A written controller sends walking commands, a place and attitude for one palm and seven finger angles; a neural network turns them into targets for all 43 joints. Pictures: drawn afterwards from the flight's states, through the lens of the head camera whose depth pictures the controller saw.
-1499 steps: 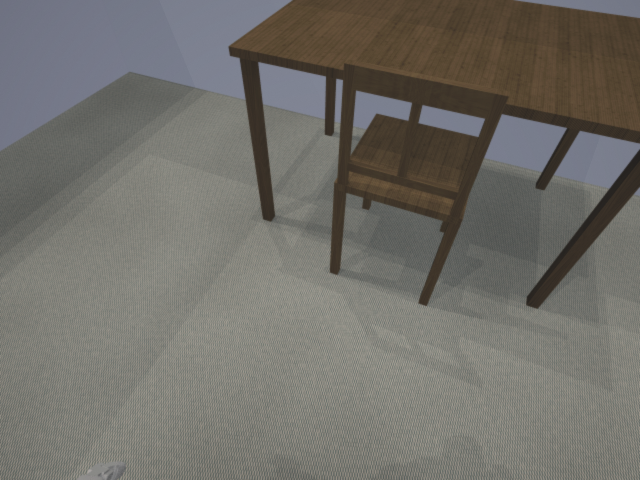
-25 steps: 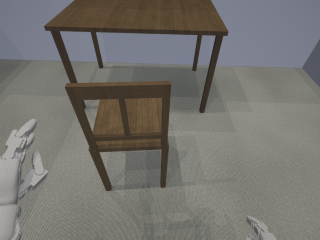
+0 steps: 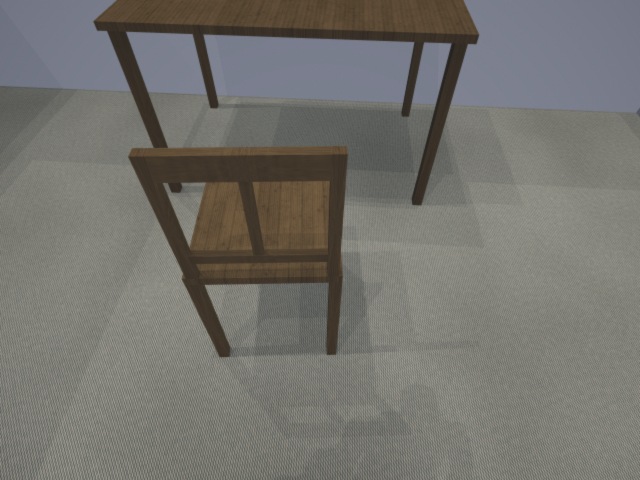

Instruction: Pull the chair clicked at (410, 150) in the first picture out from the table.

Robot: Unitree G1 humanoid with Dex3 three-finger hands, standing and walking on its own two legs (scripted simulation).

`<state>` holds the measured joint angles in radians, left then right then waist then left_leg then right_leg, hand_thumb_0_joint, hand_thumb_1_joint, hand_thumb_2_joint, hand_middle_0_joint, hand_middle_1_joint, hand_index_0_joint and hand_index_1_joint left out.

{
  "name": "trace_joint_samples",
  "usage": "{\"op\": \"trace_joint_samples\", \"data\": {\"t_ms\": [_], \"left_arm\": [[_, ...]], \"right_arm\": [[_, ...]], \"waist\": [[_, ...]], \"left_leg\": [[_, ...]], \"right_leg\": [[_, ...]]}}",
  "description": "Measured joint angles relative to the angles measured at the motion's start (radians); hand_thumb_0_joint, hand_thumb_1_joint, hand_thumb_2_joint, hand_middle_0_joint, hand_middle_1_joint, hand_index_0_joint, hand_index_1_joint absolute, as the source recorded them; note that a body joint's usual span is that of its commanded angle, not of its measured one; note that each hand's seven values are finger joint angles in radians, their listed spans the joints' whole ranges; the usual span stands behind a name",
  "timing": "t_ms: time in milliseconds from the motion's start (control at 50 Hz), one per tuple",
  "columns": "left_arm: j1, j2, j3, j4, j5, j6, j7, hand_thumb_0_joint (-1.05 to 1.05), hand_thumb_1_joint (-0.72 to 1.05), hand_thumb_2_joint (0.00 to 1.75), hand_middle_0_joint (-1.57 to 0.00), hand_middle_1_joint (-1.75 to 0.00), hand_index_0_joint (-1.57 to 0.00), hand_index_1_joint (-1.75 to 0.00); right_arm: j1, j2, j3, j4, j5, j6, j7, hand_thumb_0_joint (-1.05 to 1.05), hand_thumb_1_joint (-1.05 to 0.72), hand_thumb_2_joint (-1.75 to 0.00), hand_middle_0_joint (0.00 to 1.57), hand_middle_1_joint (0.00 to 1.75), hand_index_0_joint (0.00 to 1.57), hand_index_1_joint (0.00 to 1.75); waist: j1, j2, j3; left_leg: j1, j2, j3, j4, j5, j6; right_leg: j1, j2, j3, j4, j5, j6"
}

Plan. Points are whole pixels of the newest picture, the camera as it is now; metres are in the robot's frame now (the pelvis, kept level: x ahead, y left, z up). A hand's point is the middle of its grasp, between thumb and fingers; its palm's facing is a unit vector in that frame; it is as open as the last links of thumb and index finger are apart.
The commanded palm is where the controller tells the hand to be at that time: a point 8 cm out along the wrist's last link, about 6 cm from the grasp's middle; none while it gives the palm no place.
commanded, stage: let the arm hang, fingers relaxed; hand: left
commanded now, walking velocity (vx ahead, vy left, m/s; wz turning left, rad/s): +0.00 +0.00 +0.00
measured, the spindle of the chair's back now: (252, 219) +0.60 +0.17 -0.11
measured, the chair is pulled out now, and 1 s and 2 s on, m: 0.60 0.60 0.60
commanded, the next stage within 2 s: look to check the result in 0.54 s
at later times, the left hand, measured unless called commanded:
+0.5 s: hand out of the picture -0.01 +0.15 -0.17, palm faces +0.02 -0.99 -0.16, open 7.3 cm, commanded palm none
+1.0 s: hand out of the picture +0.01 +0.16 -0.17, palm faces +0.02 -0.98 -0.18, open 7.3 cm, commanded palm none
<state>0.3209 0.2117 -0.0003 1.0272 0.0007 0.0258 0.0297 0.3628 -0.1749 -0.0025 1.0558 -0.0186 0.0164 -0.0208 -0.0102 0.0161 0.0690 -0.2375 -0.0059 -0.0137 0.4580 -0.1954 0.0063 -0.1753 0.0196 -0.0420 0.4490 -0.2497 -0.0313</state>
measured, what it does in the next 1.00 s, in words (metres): stands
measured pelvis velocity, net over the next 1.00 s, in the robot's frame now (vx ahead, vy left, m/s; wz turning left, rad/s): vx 0.02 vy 0.00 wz -0.01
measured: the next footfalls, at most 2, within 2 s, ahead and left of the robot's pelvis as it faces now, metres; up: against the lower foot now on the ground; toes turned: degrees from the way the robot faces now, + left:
none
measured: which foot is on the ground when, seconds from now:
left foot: down 0.00-1.00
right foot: down 0.00-1.00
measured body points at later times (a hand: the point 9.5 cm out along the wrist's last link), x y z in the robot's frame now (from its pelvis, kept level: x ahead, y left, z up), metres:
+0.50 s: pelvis +0.01 +0.00 +0.00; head +0.02 +0.00 +0.45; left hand +0.00 +0.21 -0.16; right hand -0.02 -0.20 -0.16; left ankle +0.03 +0.12 -0.74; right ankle +0.00 -0.10 -0.74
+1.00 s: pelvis +0.02 +0.00 +0.00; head +0.03 -0.01 +0.45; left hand +0.01 +0.21 -0.16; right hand +0.00 -0.21 -0.16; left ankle +0.03 +0.12 -0.74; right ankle +0.00 -0.10 -0.74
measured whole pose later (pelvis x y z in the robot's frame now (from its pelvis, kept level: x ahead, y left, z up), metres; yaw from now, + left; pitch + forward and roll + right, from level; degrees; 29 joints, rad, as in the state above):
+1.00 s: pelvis +0.02 +0.00 +0.00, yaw -1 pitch -1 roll +0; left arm 0.32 0.12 -0.01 1.07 0.00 0.00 0.04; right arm 0.32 -0.11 0.01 1.10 -0.01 -0.01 -0.04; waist -0.01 0.01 0.05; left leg -0.20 -0.01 0.00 0.43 -0.21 0.00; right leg -0.14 0.02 -0.03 0.43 -0.27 -0.03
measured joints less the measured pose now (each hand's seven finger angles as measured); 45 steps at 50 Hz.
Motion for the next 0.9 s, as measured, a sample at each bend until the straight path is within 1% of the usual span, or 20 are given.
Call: {"op": "trace_joint_samples", "data": {"t_ms": [140,300,480,900], "left_arm": [[0.01,-0.041,-0.017,0.043,-0.002,-0.006,0.001,0.0,0.92,0.9,-0.2,-0.3,-0.2,-0.3],[0.002,-0.098,-0.026,0.048,0.003,-0.014,0.005,0.0,0.92,0.9,-0.2,-0.3,-0.2,-0.3],[0.012,-0.104,-0.017,0.049,0.002,-0.019,0.005,0.01,0.92,0.9,-0.2,-0.3,-0.2,-0.3],[-0.005,-0.089,-0.01,0.047,0.001,-0.024,0.009,0.01,0.92,0.9,-0.2,-0.3,-0.2,-0.3]], "right_arm": [[0.0,0.032,0.01,0.027,0.003,-0.006,-0.002,0.0,-0.91,-0.9,0.19,0.29,0.2,0.29],[-0.021,0.07,0.014,0.029,0.003,-0.013,-0.003,0.0,-0.91,-0.9,0.2,0.29,0.2,0.29],[-0.02,0.072,0.006,0.034,0.003,-0.018,-0.01,0.0,-0.91,-0.9,0.2,0.29,0.2,0.29],[-0.034,0.067,0.007,0.045,0.005,-0.026,-0.016,0.0,-0.91,-0.9,0.19,0.29,0.2,0.29]], "waist": [[0.0,0.007,-0.011],[0.003,-0.002,-0.026],[0.005,-0.007,-0.028],[0.003,-0.011,-0.018]], "left_leg": [[0.017,-0.001,0.007,-0.011,0.001,0.001],[0.018,0.0,0.014,-0.01,-0.004,0.001],[0.016,0.001,0.015,-0.007,-0.011,0.001],[0.038,0.0,0.013,-0.025,-0.016,-0.002]], "right_leg": [[0.011,-0.001,0.007,-0.003,-0.002,0.001],[0.008,0.0,0.014,0.003,-0.005,0.001],[0.006,0.0,0.015,0.004,-0.011,0.001],[0.027,0.0,0.014,-0.012,-0.018,-0.001]]}}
